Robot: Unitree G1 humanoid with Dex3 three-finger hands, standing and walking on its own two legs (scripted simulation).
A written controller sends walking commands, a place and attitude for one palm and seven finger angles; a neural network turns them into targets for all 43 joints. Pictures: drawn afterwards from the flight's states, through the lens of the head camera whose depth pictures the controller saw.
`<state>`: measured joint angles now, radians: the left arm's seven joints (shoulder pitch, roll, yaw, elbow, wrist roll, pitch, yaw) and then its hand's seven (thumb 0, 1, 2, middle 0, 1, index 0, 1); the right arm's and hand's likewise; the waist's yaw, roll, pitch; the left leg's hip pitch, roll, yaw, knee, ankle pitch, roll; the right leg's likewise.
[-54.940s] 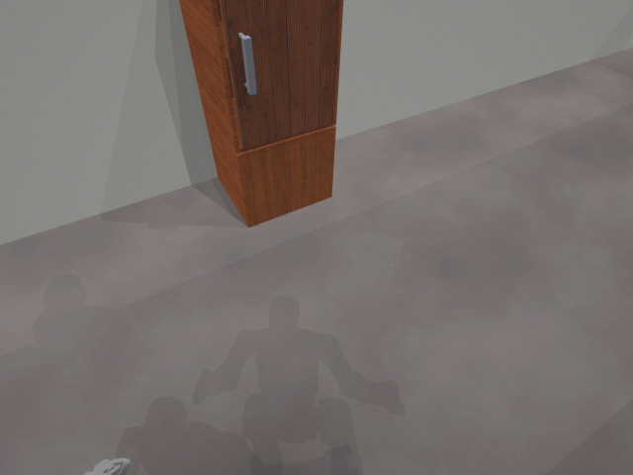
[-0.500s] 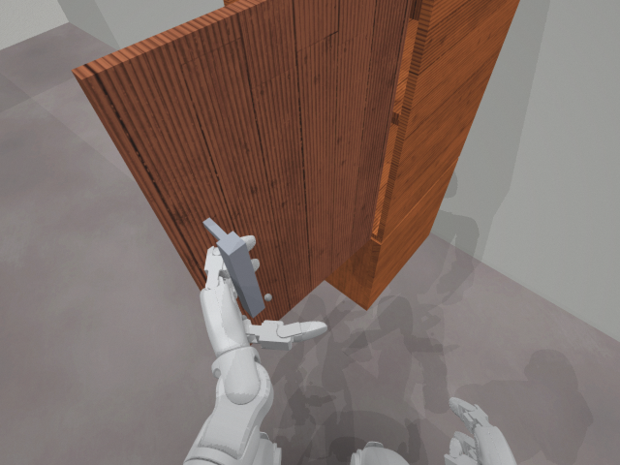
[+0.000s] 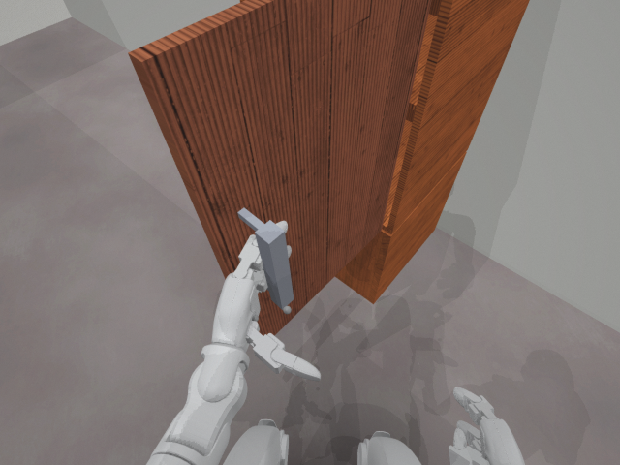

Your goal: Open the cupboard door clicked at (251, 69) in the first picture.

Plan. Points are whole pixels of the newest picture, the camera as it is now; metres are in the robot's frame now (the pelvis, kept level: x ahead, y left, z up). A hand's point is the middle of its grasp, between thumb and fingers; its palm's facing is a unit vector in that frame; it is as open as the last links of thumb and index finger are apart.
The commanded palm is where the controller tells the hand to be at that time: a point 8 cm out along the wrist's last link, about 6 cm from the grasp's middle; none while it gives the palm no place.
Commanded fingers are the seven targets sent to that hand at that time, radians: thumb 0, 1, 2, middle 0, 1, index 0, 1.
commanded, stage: slide the hand sideways off the handle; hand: left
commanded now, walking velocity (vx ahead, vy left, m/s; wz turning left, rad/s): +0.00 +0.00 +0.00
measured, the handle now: (266, 261) +0.36 +0.08 +0.05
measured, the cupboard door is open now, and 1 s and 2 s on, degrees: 88 87 87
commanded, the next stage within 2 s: draw the hand back to the body in 0.98 s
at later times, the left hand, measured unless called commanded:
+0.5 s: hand (264, 332) +0.27 +0.07 +0.04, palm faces -0.05 -1.00 +0.01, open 16.1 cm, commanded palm +0.24 +0.14 +0.04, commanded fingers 0.00 -0.50 0.30 -0.15 -0.30 -0.15 -0.30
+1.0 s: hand (220, 369) +0.23 +0.12 +0.04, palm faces +0.01 -1.00 -0.03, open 16.3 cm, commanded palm +0.20 +0.18 +0.04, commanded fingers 0.00 -0.50 0.30 -0.15 -0.30 -0.15 -0.30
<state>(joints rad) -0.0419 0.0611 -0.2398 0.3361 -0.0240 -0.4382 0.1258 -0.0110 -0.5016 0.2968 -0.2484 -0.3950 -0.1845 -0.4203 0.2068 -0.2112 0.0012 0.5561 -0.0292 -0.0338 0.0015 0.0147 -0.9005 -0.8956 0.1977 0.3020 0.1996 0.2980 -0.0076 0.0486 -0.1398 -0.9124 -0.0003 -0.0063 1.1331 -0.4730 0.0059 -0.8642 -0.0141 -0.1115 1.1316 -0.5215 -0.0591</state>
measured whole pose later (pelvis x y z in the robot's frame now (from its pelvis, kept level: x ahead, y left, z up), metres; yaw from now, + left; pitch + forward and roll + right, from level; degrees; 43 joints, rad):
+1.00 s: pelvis +0.02 -0.01 -0.01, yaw +0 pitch +17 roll +0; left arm 0.51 0.13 -0.05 -0.12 -0.14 -0.46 -0.07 -0.01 -0.50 0.30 -0.16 -0.30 -0.16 -0.31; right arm 0.22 -0.22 0.00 0.44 -0.01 -0.05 -0.03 0.02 -0.90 -0.90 0.20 0.30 0.20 0.30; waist 0.01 0.04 -0.17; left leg -0.97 0.01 -0.02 1.21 -0.54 -0.01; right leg -0.92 0.00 -0.12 1.20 -0.59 -0.07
